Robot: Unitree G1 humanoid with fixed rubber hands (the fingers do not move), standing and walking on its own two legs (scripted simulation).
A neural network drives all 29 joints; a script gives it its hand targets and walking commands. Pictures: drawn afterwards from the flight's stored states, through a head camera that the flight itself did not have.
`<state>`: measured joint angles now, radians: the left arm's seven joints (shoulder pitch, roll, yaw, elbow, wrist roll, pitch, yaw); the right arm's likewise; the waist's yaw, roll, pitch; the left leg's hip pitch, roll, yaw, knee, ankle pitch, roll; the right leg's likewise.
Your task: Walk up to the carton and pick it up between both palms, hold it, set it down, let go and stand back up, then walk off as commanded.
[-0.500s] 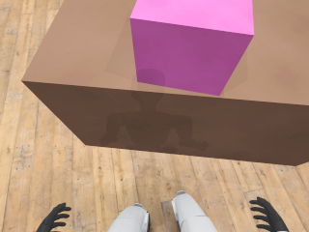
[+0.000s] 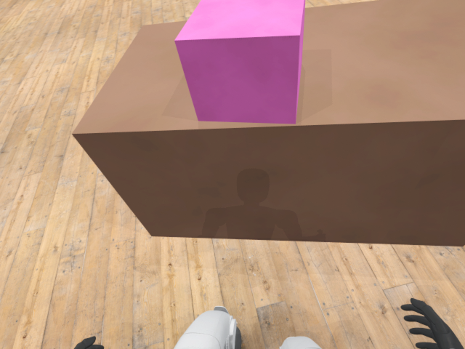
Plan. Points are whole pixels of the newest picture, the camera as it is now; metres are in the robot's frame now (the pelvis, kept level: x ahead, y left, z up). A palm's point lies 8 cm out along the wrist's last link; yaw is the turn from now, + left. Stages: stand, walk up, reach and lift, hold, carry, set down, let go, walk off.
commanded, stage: walk off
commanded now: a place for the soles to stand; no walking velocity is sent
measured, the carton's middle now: (250, 54) +0.82 +0.00 +0.07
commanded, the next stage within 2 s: stand in 1.84 s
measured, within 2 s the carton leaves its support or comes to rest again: neither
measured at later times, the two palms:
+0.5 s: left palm out of the picture +0.00 +0.33 -0.05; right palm out of the picture +0.00 -0.29 -0.09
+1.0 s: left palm out of the picture -0.15 +0.34 -0.03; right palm out of the picture -0.10 -0.27 -0.09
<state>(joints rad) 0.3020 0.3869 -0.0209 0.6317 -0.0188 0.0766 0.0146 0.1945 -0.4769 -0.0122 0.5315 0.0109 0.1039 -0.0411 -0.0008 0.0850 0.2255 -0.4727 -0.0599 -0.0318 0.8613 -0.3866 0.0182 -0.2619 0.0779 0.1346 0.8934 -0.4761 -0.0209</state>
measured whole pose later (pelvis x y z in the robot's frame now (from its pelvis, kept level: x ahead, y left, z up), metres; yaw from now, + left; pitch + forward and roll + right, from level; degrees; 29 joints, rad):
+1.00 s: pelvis -0.22 +0.03 +0.02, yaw +0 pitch -5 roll +2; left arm 0.32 0.38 -0.01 0.69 -0.02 0.01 0.01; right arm 0.24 -0.46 -0.02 0.61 0.01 0.07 -0.02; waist 0.01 0.10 0.13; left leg -0.41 -0.08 -0.17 0.89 -0.39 -0.02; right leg -0.21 0.03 0.08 0.71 -0.42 -0.03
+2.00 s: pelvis -0.20 +0.06 +0.03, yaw +0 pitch -3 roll +0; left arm 0.25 0.37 0.00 0.73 -0.02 -0.01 0.01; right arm 0.24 -0.39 -0.02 0.67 0.01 0.00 -0.01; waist 0.02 0.01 0.05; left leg -0.30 -0.05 -0.12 0.62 -0.26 -0.02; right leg -0.17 0.02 0.09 0.62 -0.40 0.01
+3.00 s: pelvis -0.22 +0.06 +0.03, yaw +0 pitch -3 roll +0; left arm 0.21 0.37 0.00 0.82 -0.02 -0.01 0.01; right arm 0.24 -0.39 -0.02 0.68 0.01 0.01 -0.01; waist 0.02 0.01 0.06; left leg -0.30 -0.05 -0.12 0.57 -0.21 -0.01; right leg -0.17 0.01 0.09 0.57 -0.35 0.02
